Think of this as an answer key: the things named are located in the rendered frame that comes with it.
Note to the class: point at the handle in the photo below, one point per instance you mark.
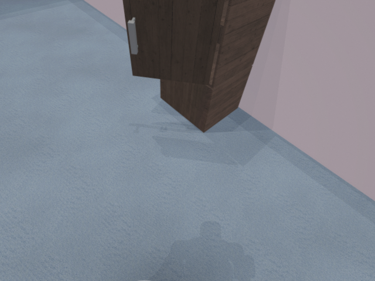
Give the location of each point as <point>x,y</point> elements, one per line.
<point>132,36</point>

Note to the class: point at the cupboard door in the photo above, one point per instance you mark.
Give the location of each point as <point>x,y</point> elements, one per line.
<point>176,38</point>

